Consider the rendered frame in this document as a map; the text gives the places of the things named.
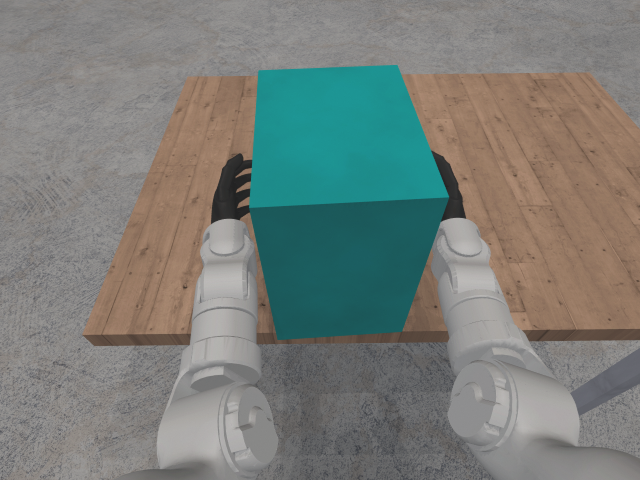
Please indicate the left robot upper arm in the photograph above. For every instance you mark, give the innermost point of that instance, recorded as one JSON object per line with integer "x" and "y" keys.
{"x": 224, "y": 433}

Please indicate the table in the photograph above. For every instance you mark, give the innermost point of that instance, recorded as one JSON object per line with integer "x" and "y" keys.
{"x": 548, "y": 166}

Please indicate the right robot forearm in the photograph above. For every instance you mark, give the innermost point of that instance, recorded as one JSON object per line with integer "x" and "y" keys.
{"x": 474, "y": 308}

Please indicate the left robot hand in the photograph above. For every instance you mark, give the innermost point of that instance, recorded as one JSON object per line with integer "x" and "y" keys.
{"x": 226, "y": 200}

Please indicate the right robot hand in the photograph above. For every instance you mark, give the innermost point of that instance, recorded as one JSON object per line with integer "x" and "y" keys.
{"x": 454, "y": 208}

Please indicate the left robot forearm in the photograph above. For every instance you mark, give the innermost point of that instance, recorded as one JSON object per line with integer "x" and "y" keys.
{"x": 223, "y": 345}

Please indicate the carton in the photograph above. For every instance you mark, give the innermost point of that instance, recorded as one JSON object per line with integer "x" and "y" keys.
{"x": 345, "y": 199}

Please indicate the right robot upper arm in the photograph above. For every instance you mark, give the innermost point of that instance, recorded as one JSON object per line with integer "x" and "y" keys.
{"x": 522, "y": 425}

